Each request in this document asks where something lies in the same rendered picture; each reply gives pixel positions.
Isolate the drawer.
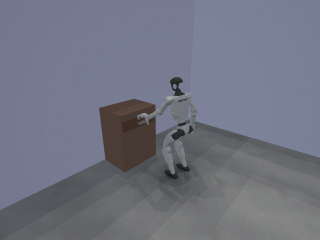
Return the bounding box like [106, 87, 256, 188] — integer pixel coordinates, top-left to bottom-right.
[122, 111, 155, 133]

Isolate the right robot foot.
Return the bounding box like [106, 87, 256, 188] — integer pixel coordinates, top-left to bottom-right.
[176, 163, 190, 172]

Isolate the robot right forearm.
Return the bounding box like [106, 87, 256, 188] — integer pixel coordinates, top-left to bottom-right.
[190, 111, 197, 125]

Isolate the handle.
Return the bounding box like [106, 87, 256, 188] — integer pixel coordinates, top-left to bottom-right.
[137, 120, 146, 125]

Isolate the robot right hand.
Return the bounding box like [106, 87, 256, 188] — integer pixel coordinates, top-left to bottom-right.
[189, 123, 195, 134]

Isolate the robot left hand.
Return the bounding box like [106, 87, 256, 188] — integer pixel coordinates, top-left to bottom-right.
[137, 113, 149, 125]

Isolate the robot left forearm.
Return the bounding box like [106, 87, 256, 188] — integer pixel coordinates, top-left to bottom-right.
[145, 109, 159, 120]

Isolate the left robot thigh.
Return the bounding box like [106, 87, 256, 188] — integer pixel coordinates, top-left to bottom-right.
[162, 129, 182, 154]

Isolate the left robot upper arm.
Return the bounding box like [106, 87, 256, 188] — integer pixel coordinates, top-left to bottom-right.
[158, 96, 174, 115]

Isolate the cabinet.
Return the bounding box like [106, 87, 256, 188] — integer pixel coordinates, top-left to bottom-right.
[99, 99, 156, 172]

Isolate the right robot upper arm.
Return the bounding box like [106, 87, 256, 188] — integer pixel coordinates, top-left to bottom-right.
[184, 93, 197, 114]

